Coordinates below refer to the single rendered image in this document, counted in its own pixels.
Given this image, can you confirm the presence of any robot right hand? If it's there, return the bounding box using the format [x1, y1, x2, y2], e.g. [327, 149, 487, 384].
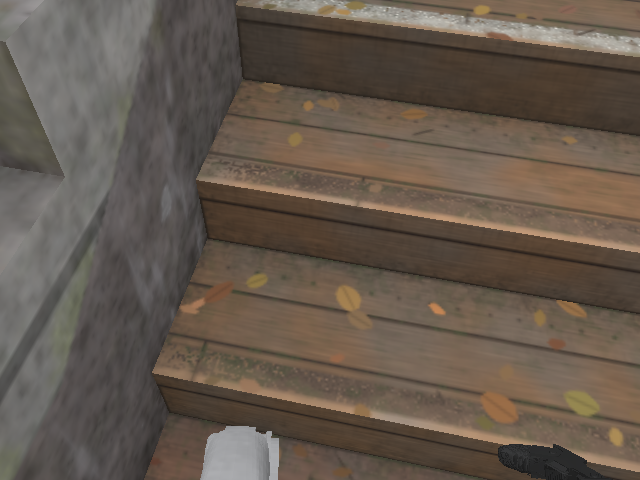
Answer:
[498, 444, 613, 480]

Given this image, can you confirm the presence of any robot left thigh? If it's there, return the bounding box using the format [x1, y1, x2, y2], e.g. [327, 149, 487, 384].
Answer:
[200, 426, 279, 480]

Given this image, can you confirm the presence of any robot left shin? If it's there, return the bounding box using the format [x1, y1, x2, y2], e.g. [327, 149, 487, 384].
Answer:
[203, 433, 217, 465]

